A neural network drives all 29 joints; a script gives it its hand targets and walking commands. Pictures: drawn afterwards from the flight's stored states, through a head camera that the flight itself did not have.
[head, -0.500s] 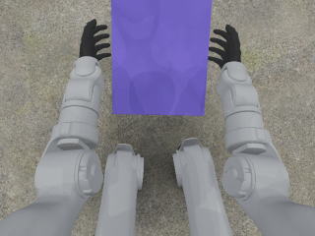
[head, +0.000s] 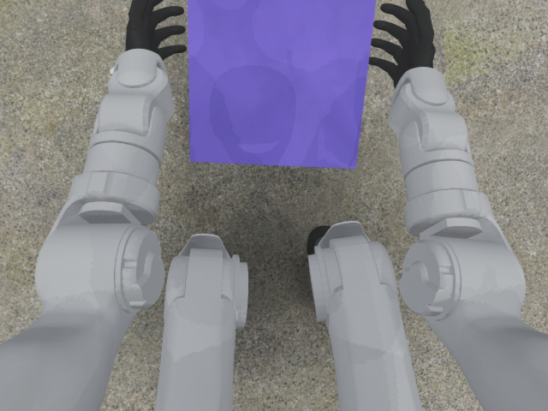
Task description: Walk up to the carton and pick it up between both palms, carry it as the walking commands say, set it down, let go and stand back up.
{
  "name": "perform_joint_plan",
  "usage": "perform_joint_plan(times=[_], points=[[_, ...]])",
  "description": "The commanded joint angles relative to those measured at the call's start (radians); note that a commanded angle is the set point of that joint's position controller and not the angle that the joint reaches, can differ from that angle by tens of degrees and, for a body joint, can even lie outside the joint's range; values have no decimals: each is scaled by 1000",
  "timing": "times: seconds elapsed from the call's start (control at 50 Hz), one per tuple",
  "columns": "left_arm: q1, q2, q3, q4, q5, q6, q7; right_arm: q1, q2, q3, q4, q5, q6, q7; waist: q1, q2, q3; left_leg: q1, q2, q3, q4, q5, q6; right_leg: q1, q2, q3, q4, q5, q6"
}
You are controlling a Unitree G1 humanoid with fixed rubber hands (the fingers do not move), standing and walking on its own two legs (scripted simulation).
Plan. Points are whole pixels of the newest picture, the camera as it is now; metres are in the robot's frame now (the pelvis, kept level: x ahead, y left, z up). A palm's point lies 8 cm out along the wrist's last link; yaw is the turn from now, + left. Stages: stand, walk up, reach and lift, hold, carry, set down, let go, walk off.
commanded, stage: set down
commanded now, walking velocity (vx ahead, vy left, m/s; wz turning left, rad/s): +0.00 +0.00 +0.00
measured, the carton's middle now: (276, 58) +0.55 -0.04 -0.25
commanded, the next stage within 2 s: none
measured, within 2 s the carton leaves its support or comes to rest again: rests again in 1.46 s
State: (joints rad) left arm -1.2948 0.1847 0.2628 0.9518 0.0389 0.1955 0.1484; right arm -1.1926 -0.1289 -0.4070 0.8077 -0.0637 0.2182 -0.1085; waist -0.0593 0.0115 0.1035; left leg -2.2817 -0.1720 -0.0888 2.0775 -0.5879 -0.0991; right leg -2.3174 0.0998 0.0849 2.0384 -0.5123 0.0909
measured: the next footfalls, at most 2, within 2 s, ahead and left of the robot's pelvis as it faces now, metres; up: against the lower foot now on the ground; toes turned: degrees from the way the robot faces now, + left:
none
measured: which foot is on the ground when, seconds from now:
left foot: down 0.00-1.00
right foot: down 0.00-1.00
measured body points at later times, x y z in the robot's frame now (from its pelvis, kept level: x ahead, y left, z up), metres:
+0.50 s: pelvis +0.01 +0.00 -0.02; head +0.37 -0.01 +0.24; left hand +0.55 +0.12 -0.21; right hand +0.52 -0.20 -0.21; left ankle +0.10 +0.12 -0.36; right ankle +0.12 -0.13 -0.36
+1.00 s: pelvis +0.00 +0.00 -0.03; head +0.37 +0.00 +0.22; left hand +0.55 +0.12 -0.23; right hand +0.52 -0.20 -0.22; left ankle +0.10 +0.12 -0.36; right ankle +0.12 -0.13 -0.36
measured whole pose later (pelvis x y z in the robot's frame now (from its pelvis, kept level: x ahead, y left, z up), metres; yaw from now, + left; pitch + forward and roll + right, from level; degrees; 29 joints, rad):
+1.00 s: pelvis +0.00 +0.00 -0.03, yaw +0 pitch +36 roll -1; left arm -1.44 0.29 0.13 1.15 -0.06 0.14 0.09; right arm -1.39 -0.26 -0.31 1.08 0.02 0.15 -0.06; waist -0.07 0.01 0.36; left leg -2.24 -0.10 -0.04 2.24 -0.63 -0.04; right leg -2.26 0.04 0.04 2.20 -0.57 0.06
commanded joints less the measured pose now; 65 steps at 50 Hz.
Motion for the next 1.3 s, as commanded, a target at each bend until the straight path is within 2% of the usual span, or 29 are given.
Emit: perform_joint_plan(times=[0.0,0.08,0.24,0.34,0.42,0.5,0.7,1.06,1.28], points=[[-593,-882,-358,-113,-95,-48,-267,-654,788,430,-72,95,-43,275,-29,56,-1116,446,9,166,-164,302,57,647,5,-179,-93,346,-49],[-600,-856,-353,-90,-106,-62,-265,-647,758,409,-40,87,-58,272,-44,56,-1051,428,11,157,-139,320,56,625,3,-177,-67,363,-53],[-594,-802,-333,-32,-110,-81,-266,-663,714,389,5,89,-77,275,-37,48,-920,392,18,142,-96,342,63,581,1,-166,-21,374,-60],[-626,-798,-371,-57,-147,-98,-263,-686,720,411,-10,123,-94,269,-44,50,-949,426,19,136,-64,392,66,612,2,-159,7,425,-65],[-654,-780,-396,-82,-170,-112,-257,-696,730,428,-11,158,-104,264,-36,60,-975,459,21,135,-44,429,67,626,4,-155,24,462,-65],[-657,-758,-385,-65,-162,-112,-259,-704,723,421,18,163,-101,265,-26,64,-922,443,25,137,-39,394,71,602,2,-153,26,426,-66],[-678,-732,-339,-8,-144,-102,-282,-714,703,357,80,132,-95,277,-34,63,-775,366,36,130,-39,286,84,532,-6,-149,26,315,-74],[-674,-692,-338,1,-143,-117,-291,-723,691,346,132,164,-113,291,-17,58,-723,393,46,111,-12,339,96,491,-7,-140,59,347,-76],[-643,-652,-303,42,-112,-110,-306,-708,665,333,170,170,-115,295,-2,51,-648,350,57,113,-9,293,105,471,-10,-128,58,309,-77]])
